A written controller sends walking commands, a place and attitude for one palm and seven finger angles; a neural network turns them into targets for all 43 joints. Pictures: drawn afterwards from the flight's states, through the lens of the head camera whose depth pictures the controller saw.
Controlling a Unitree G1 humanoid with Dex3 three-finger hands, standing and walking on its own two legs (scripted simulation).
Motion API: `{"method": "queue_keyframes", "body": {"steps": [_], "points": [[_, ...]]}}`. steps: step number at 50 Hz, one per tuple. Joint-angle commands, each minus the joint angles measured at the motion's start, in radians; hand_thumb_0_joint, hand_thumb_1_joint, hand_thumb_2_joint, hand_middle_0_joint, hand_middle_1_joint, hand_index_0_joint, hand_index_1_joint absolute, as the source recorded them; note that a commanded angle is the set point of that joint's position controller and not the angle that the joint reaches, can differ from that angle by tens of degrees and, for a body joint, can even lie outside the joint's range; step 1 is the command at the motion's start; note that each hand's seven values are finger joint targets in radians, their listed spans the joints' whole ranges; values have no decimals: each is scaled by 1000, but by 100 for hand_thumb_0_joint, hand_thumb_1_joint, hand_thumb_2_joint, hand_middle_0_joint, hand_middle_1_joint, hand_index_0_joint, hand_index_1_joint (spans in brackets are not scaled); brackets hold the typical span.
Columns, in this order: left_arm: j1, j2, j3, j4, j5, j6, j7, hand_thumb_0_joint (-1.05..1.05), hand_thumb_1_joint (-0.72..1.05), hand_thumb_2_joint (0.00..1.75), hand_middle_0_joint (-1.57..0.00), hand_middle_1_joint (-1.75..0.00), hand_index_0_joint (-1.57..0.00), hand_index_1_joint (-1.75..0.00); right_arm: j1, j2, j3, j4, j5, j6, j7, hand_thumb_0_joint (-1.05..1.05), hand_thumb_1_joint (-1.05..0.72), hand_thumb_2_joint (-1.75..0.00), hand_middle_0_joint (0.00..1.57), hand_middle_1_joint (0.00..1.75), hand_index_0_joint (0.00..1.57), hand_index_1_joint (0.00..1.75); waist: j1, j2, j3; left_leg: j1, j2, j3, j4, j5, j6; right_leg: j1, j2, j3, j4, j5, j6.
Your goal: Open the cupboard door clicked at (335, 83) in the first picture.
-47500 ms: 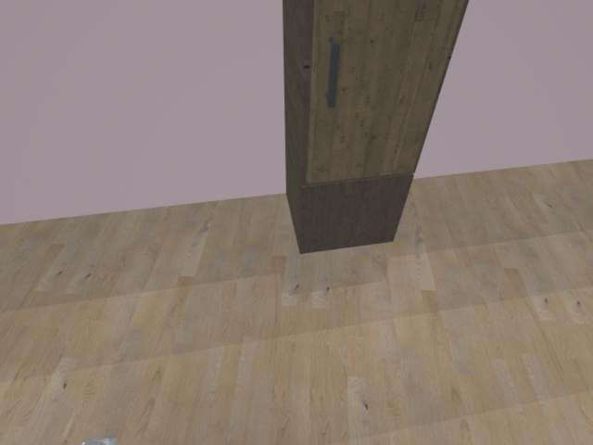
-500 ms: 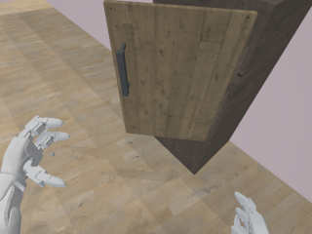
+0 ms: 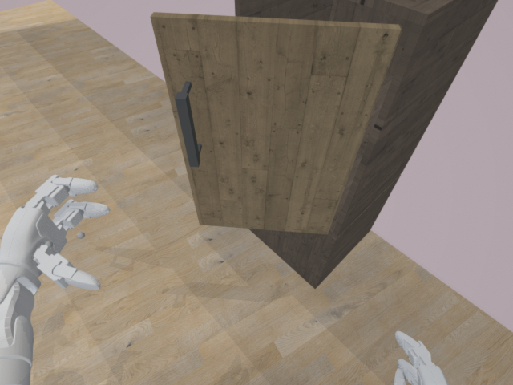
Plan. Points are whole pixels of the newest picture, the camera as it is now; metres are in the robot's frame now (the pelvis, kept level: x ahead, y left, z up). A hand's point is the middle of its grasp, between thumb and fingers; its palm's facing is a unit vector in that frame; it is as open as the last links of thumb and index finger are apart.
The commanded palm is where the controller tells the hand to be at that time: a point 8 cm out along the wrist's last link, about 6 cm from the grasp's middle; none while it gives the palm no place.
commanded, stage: raise the hand with hooked fingers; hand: left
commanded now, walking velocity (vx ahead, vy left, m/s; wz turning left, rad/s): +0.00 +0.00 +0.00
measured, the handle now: (191, 126) +0.56 +0.17 +0.08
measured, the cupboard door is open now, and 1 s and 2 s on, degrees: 41 41 41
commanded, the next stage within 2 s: move the hooked fingers beside the handle in 0.24 s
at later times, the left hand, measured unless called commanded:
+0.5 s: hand (95, 232) +0.30 +0.26 +0.10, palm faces +0.02 -1.00 -0.03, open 14.0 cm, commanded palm +0.28 +0.30 +0.09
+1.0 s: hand (121, 194) +0.37 +0.24 +0.09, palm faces +0.00 -1.00 -0.02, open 14.0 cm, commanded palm +0.35 +0.29 +0.09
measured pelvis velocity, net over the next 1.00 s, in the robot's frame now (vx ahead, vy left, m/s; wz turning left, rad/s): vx -0.01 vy -0.02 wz -0.01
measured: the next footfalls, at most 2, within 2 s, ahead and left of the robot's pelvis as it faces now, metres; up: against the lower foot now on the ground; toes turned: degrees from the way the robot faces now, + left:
none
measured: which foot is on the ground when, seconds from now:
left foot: down 0.00-1.00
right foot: down 0.00-1.00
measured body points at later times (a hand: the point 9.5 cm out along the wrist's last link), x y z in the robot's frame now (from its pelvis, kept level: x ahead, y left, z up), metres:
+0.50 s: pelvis -0.01 -0.02 +0.00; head +0.02 -0.02 +0.45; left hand +0.29 +0.31 +0.10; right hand +0.15 -0.26 -0.08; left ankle -0.04 +0.09 -0.72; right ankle +0.04 -0.12 -0.72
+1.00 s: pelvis -0.01 -0.02 +0.00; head +0.04 -0.02 +0.44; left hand +0.36 +0.30 +0.10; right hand +0.08 -0.29 -0.11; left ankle -0.04 +0.09 -0.72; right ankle +0.04 -0.12 -0.72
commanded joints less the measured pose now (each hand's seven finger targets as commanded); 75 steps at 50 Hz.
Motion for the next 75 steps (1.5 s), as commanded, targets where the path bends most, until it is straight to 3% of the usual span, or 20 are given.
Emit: {"method": "queue_keyframes", "body": {"steps": [1,15,17,20,26,35,41,44,47,48,49,52,55,58,61,62,65,68,71,75], "points": [[-245,284,101,-209,-31,-74,9,0,-50,30,-30,-120,-30,-120,-44,-135,-57,-134,3,-53,-17,0,-90,-90,20,30,20,30,4,63,-225,-11,-6,-81,-132,397,-45,243,43,61,-41,217,-28],[-236,267,90,-154,-39,-71,-4,0,-50,30,-30,-120,-30,-120,-61,-132,-53,-126,8,-58,-27,0,-90,-90,20,30,20,30,-1,21,-190,-53,-13,-64,-126,318,-26,265,33,83,-60,201,-22],[-244,268,89,-178,-35,-78,-5,0,-50,30,-30,-120,-30,-120,-63,-130,-55,-127,10,-60,-27,0,-90,-90,20,30,20,30,1,45,-228,-41,-14,-63,-128,335,-27,279,30,83,-55,216,-21],[-355,273,67,-145,-27,-80,8,0,-50,30,-30,-120,-30,-120,-57,-132,-51,-111,11,-56,-37,0,-90,-90,20,30,20,30,-25,24,-177,-54,-11,-65,-124,281,-26,233,33,86,-65,160,-19],[-502,266,19,-74,6,-97,22,0,-50,30,-30,-120,-30,-120,-46,-133,-48,-95,12,-51,-44,0,-90,-90,20,30,20,30,-40,40,-225,-55,-14,-69,-125,257,-25,230,25,92,-59,136,-19],[-539,362,100,98,25,-111,37,0,-50,30,-30,-120,-30,-120,-6,-145,-50,-94,5,-13,-26,0,-90,-90,20,30,20,30,-14,24,-270,-124,-15,-55,-107,297,-26,289,24,110,-30,209,-23],[-605,337,67,116,27,-139,24,0,-50,30,-30,-120,-30,-120,26,-149,-60,-92,9,10,-18,0,-90,-90,20,30,20,30,-35,17,-306,-117,-13,-50,-106,308,-22,275,30,109,-24,236,-18],[-636,332,57,152,34,-144,29,0,-50,30,-30,-120,-30,-120,37,-152,-62,-84,10,19,-19,0,-90,-90,20,30,20,30,-44,31,-282,-130,-13,-51,-112,269,-23,235,30,107,-32,187,-17],[-727,364,63,230,46,-147,34,0,-50,30,-30,-120,-30,-120,57,-162,-64,-64,11,33,-24,0,-90,-90,20,30,20,30,-66,-12,-252,-163,-11,-50,-104,221,-17,211,29,116,-40,142,-13],[-772,352,35,223,57,-156,36,0,-50,30,-30,-120,-30,-120,57,-160,-61,-63,10,35,-24,0,-90,-90,20,30,20,30,-69,41,-266,-153,-13,-53,-106,213,-19,194,28,114,-34,126,-16],[-813,342,19,211,63,-167,41,0,-50,30,-30,-120,-30,-120,62,-156,-62,-58,9,35,-24,0,-90,-90,20,30,20,30,-75,71,-286,-128,-13,-57,-103,233,-20,184,30,110,-30,139,-19],[-849,362,32,240,67,-183,47,0,-50,30,-30,-120,-30,-120,84,-159,-64,-50,3,45,-23,0,-90,-90,20,30,20,30,-74,42,-351,-115,-11,-61,-90,277,-20,213,35,111,-15,189,-18],[-812,423,90,339,70,-181,51,0,-50,30,-30,-120,-30,-120,100,-169,-61,-43,1,63,-19,0,-90,-90,20,30,20,30,-57,15,-324,-165,-9,-60,-87,286,-21,230,35,111,-6,209,-22],[-879,411,56,395,95,-180,51,0,-50,30,-30,-120,-30,-120,110,-169,-60,-42,1,78,-13,0,-90,-90,20,30,20,30,-76,33,-300,-181,-8,-57,-83,274,-20,189,33,109,-3,200,-18],[-902,398,46,359,93,-201,47,0,-50,30,-30,-120,-30,-120,126,-166,-65,-55,-3,91,-5,0,-90,-90,20,30,20,30,-75,56,-389,-127,-5,-59,-68,364,-23,205,41,105,17,272,-21],[-882,432,82,370,92,-205,49,0,-50,30,-30,-120,-30,-120,133,-170,-69,-52,-3,97,-5,0,-90,-90,20,30,20,30,-65,54,-399,-132,-2,-60,-64,374,-25,207,41,105,19,278,-21],[-959,366,16,404,92,-206,47,0,-50,30,-30,-120,-30,-120,142,-168,-66,-45,-3,110,-4,0,-90,-90,20,30,20,30,-102,38,-343,-135,3,-68,-60,363,-24,145,47,93,18,255,-22],[-1027,391,15,452,112,-200,60,0,-50,30,-30,-120,-30,-120,157,-177,-66,-27,-4,126,-5,0,-90,-90,20,30,20,30,-118,50,-327,-151,3,-75,-58,315,-25,100,44,93,17,204,-19],[-1082,410,26,427,127,-217,76,0,-50,30,-30,-120,-30,-120,180,-175,-70,-21,-13,137,-3,0,-90,-90,20,30,20,30,-113,95,-411,-92,7,-86,-43,405,-34,100,48,90,35,242,-22],[-1105,382,10,454,128,-229,91,0,-50,30,-30,-120,-30,-120,197,-172,-69,-15,-18,155,4,0,-90,-90,20,30,20,30,-125,67,-425,-83,13,-93,-27,463,-39,91,54,84,44,272,-22]]}}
